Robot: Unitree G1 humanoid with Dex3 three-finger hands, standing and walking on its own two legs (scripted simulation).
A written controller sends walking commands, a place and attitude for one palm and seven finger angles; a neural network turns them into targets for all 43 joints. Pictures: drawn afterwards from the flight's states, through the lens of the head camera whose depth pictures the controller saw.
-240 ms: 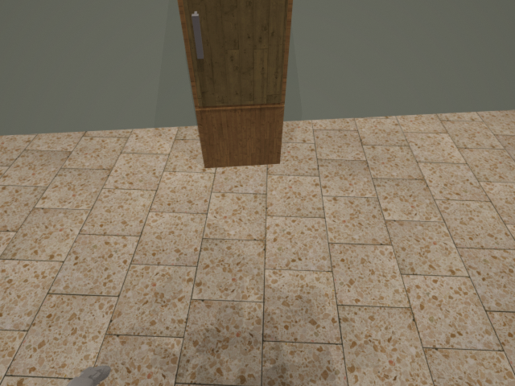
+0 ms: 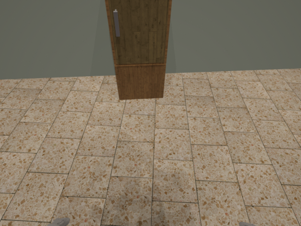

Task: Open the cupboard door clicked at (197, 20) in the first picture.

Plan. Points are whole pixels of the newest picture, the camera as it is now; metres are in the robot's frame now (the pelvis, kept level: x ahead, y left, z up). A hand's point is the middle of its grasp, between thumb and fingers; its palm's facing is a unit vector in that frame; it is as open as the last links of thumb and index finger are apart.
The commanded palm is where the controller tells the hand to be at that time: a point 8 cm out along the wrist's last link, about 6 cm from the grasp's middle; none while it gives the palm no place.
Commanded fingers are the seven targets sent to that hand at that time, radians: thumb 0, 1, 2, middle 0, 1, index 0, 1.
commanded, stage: stand and wait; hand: left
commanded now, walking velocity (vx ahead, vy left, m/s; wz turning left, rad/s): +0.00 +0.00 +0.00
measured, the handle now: (116, 23) +1.33 +0.30 -0.01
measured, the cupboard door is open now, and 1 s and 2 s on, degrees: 0 0 0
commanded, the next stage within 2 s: look at it before walking up in 0.84 s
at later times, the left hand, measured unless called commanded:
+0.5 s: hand out of the picture +0.05 +0.25 -0.15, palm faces -0.04 -0.94 -0.34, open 7.4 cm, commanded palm none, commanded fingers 0.00 0.90 0.90 -0.20 -0.30 -0.20 -0.30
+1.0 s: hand out of the picture +0.05 +0.24 -0.15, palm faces -0.06 -0.94 -0.33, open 7.4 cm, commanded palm none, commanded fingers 0.00 0.90 0.90 -0.20 -0.30 -0.20 -0.30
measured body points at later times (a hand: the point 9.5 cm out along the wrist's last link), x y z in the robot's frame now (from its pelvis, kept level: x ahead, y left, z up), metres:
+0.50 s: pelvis -0.02 +0.00 +0.01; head -0.02 +0.00 +0.46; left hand +0.05 +0.30 -0.13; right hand +0.05 -0.30 -0.13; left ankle -0.01 +0.12 -0.74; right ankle -0.01 -0.12 -0.74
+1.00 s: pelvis -0.02 +0.00 +0.01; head -0.02 +0.00 +0.46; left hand +0.06 +0.29 -0.13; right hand +0.04 -0.30 -0.13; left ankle -0.01 +0.12 -0.74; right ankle -0.01 -0.12 -0.74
